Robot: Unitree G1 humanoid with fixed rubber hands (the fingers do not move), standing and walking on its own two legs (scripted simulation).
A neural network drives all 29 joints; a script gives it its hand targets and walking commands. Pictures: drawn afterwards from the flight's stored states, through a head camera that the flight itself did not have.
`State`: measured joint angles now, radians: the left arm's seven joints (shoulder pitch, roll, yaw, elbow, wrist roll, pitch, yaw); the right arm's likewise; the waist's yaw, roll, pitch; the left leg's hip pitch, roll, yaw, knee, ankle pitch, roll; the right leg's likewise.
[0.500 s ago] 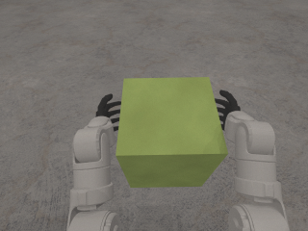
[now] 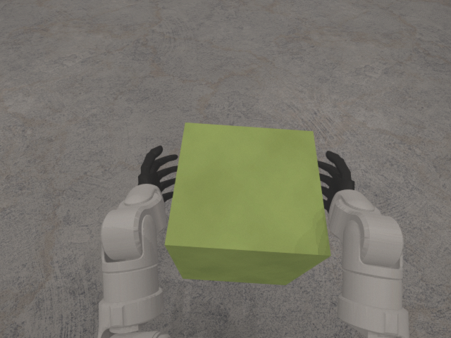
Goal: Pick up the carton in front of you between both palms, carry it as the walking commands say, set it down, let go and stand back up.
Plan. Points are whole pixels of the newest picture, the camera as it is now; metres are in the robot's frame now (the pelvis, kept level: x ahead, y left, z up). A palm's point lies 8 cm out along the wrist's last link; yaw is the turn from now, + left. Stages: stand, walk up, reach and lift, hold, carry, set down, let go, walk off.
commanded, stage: carry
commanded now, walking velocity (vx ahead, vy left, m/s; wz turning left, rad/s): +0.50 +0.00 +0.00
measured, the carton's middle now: (241, 212) +0.33 -0.01 +0.02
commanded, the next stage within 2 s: none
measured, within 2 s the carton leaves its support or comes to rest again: neither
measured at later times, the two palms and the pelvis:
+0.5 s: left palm (168, 105) +0.57 +0.14 +0.08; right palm (302, 98) +0.59 -0.16 +0.07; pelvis +0.34 -0.03 +0.00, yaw +4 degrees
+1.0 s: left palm (154, 14) +0.91 +0.21 +0.12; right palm (261, 14) +0.89 -0.09 +0.12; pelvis +0.65 +0.07 +0.01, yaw +0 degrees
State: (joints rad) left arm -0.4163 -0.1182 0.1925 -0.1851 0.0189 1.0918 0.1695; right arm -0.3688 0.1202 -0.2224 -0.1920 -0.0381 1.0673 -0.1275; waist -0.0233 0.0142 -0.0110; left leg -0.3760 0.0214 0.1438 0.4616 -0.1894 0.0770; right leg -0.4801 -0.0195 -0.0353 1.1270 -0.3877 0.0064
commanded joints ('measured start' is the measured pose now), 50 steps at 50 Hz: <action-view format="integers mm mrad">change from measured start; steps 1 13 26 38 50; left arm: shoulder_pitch -407 -131 -27 7 9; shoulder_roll -868 -854 -971 -792 -849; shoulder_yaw -714 -777 -828 -820 -803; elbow -73 -235 -275 -391 -339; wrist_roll -226 -242 -284 -257 -240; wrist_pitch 14 111 65 112 135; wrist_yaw -132 -177 -239 -202 -189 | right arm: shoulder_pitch -527 -156 -28 13 -41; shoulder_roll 828 799 946 755 783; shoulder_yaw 766 769 831 789 792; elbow -126 -228 -247 -327 -337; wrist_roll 334 291 274 276 324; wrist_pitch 35 136 96 133 166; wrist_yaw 145 190 215 193 206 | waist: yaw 13 9 32 -2 10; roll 100 158 -120 70 128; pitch -433 -213 -248 -249 -207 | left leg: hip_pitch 502 465 -178 418 411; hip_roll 283 217 106 152 273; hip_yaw -312 -53 -83 -117 -117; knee -191 -202 402 -102 -362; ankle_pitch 368 638 -90 -177 53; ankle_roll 70 2 -77 -40 23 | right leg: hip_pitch -151 50 384 136 -234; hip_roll -44 -7 -284 -95 -108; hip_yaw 3 -172 73 -222 -57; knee -121 -647 -1008 -409 -278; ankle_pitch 55 382 205 313 296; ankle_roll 11 -19 -157 -2 9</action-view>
